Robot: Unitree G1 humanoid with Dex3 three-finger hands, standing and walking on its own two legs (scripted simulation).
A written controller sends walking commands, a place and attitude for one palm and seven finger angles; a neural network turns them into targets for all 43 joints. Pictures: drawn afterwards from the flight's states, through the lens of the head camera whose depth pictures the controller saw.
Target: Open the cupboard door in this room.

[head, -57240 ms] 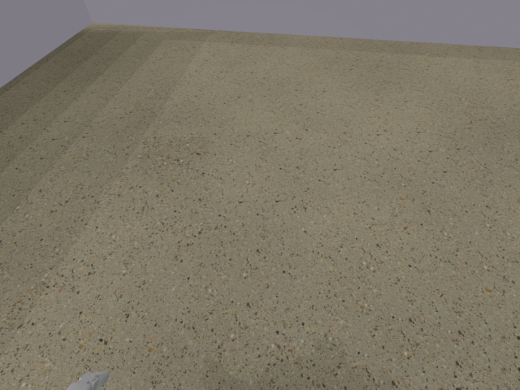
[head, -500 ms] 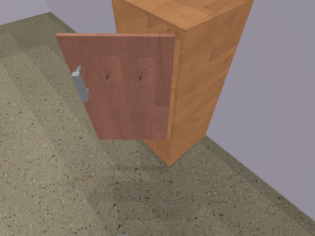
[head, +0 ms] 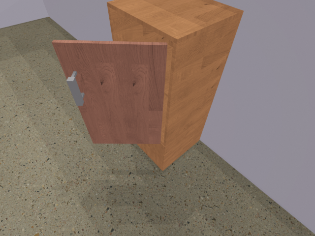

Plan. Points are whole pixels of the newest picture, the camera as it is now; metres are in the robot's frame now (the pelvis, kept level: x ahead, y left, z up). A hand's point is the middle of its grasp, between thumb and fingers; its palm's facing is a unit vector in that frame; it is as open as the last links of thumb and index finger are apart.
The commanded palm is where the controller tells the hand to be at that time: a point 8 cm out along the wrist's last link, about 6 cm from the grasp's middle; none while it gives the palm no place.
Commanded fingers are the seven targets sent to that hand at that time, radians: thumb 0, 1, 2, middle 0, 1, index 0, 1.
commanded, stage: look again from close up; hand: left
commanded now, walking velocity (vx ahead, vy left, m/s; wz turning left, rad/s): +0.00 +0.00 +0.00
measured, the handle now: (77, 88) +0.60 +0.35 -0.01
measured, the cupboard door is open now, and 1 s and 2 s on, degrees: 49 49 49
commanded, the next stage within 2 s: shuffle to correct the standing spot in 0.60 s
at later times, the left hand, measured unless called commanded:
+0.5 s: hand out of the picture +0.02 +0.18 -0.17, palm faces +0.01 -0.97 -0.23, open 7.4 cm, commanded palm none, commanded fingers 0.00 0.90 0.90 -0.20 -0.30 -0.20 -0.30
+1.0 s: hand out of the picture +0.01 +0.19 -0.18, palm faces +0.14 -0.97 -0.21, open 7.4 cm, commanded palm none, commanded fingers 0.00 0.90 0.90 -0.20 -0.30 -0.20 -0.30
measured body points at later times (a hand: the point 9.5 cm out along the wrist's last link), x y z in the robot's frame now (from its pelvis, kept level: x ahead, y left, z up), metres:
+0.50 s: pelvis +0.01 +0.00 -0.01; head +0.01 -0.02 +0.44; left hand +0.02 +0.23 -0.15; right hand +0.01 -0.22 -0.18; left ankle -0.01 +0.12 -0.74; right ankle +0.00 -0.11 -0.74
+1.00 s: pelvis +0.02 +0.01 -0.01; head +0.04 +0.02 +0.44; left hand +0.00 +0.24 -0.17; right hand +0.05 -0.23 -0.16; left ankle +0.01 +0.12 -0.73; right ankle +0.00 -0.11 -0.74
